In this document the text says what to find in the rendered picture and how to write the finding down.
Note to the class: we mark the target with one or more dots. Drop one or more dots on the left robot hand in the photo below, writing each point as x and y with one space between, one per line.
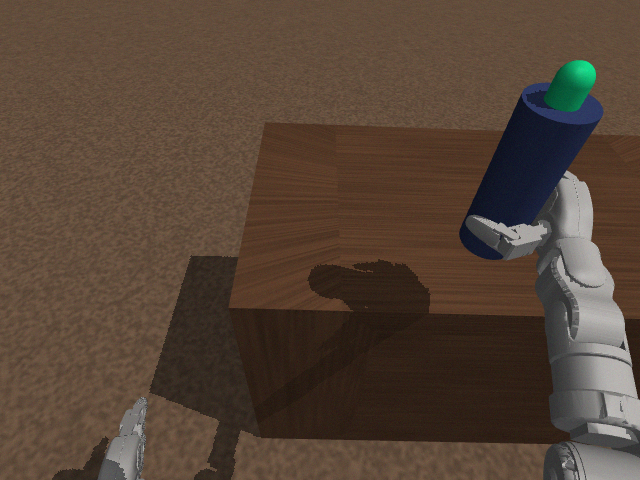
124 458

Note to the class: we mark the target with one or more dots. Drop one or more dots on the right robot hand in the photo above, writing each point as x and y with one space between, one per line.
567 213

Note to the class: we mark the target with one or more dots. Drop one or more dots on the right robot arm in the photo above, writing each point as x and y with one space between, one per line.
595 397

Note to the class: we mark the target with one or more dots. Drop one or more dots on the bottle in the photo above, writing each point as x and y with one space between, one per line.
548 127

